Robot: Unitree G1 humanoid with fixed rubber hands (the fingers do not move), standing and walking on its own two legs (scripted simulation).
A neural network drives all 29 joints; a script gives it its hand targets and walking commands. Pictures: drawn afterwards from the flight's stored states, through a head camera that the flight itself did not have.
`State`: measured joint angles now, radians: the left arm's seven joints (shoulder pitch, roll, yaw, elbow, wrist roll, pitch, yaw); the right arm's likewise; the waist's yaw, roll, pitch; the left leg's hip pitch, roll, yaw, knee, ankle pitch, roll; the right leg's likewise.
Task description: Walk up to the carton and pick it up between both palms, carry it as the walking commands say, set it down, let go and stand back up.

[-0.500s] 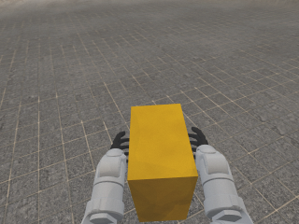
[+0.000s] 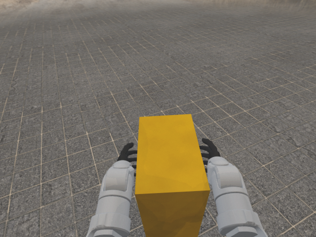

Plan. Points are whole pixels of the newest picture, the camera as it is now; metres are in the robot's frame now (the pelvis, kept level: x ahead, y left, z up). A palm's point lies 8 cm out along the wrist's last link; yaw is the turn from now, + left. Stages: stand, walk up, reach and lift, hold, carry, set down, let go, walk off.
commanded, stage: hold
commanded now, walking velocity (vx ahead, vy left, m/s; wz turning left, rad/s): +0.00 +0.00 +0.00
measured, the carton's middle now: (168, 178) +0.32 +0.00 -0.01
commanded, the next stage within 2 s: carry in 1.18 s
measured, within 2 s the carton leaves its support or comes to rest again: neither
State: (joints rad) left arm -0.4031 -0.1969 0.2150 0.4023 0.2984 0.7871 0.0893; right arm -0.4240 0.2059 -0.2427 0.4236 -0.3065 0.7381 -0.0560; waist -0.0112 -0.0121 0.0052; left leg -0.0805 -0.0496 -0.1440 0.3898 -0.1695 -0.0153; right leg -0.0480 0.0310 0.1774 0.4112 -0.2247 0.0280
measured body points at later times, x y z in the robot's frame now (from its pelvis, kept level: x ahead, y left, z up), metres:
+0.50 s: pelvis -0.01 +0.00 +0.00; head -0.08 +0.00 +0.44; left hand +0.30 +0.12 +0.05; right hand +0.31 -0.13 +0.06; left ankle +0.04 +0.13 -0.74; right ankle +0.01 -0.14 -0.74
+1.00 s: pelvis -0.01 +0.00 +0.00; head -0.07 +0.00 +0.44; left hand +0.31 +0.12 +0.05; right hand +0.31 -0.13 +0.06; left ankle +0.04 +0.13 -0.74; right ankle +0.01 -0.14 -0.74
